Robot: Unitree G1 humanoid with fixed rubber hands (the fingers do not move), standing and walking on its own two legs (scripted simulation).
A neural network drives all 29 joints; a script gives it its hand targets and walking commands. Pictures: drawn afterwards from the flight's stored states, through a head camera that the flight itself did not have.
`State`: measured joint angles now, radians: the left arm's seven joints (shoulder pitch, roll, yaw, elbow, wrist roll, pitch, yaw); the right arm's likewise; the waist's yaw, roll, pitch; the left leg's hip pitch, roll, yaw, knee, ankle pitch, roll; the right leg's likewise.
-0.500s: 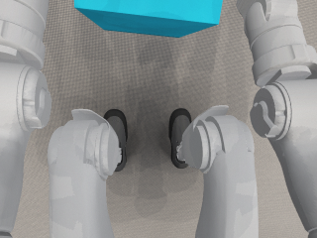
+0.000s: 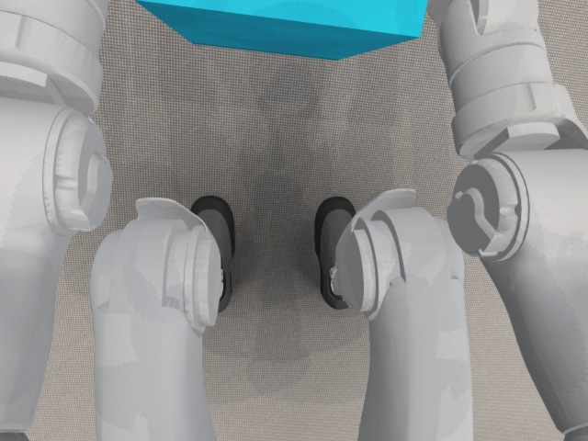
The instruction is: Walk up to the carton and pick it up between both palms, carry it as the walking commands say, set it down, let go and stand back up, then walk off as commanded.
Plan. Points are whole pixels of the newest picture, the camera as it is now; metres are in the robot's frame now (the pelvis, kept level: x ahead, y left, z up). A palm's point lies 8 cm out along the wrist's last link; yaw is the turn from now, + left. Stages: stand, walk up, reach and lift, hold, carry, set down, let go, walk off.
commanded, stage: reach and lift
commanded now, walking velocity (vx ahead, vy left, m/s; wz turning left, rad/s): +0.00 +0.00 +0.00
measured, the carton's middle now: out of the picture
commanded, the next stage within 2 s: none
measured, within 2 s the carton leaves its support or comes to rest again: leaves its support in 0.48 s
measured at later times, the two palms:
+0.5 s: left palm out of the picture +0.59 +0.15 -0.15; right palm out of the picture +0.56 -0.14 -0.16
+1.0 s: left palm out of the picture +0.59 +0.15 -0.08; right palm out of the picture +0.56 -0.14 -0.09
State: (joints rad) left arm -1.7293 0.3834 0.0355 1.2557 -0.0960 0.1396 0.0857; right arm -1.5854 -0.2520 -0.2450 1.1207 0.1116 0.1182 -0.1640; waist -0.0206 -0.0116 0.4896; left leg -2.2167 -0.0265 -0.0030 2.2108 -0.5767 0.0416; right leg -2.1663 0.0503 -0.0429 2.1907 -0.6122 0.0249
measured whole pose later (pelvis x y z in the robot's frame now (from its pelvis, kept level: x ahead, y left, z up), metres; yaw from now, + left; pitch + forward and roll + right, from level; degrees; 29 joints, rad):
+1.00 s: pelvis +0.00 -0.01 +0.04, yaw +2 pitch +31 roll -4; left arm -1.66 0.27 0.31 0.88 0.13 0.36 0.05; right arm -1.48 -0.13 -0.48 0.68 -0.10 0.41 -0.12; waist -0.04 0.01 0.52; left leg -2.06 -0.08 -0.04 2.09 -0.56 0.01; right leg -1.99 0.07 -0.03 2.07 -0.62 0.03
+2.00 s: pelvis -0.03 +0.00 +0.14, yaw +4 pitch +25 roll -4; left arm -1.50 0.16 0.35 0.66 0.17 0.45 0.04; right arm -1.33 -0.06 -0.52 0.49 -0.14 0.49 -0.07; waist -0.04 0.03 0.52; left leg -1.73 -0.09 -0.06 1.76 -0.45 0.02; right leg -1.67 0.06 -0.01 1.74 -0.51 0.04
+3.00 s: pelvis +0.04 +0.01 +0.27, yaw +5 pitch +30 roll -4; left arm -0.92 -0.05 0.45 0.76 0.32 0.36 0.01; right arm -0.78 0.10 -0.56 0.61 -0.30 0.42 0.01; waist -0.08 0.04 -0.13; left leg -1.36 -0.09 -0.08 1.27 -0.42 0.03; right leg -1.29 0.05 0.01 1.23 -0.46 0.03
